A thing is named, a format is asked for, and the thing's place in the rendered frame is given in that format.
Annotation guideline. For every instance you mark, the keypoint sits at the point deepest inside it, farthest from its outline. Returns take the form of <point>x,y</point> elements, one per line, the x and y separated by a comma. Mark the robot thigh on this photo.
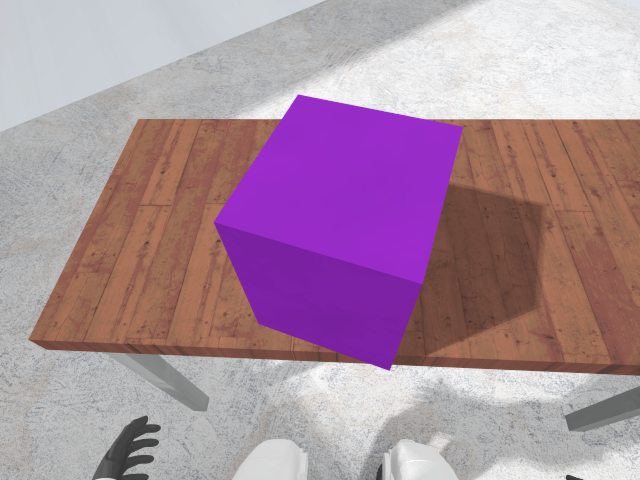
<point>276,459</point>
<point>415,461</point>

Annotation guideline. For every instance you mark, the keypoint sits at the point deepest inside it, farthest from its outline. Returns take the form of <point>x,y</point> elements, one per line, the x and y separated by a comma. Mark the carton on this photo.
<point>331,228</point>

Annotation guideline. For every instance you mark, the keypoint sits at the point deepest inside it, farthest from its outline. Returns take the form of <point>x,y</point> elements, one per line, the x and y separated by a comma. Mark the left robot hand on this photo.
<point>116,460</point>

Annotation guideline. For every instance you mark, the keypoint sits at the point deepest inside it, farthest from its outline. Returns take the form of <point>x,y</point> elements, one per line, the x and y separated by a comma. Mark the left robot thigh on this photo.
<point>276,459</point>

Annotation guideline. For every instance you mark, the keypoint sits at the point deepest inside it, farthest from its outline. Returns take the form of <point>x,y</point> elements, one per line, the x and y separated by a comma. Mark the table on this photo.
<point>535,264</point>

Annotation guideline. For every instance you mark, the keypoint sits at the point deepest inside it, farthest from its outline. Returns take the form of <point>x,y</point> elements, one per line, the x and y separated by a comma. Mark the right robot thigh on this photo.
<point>415,461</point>

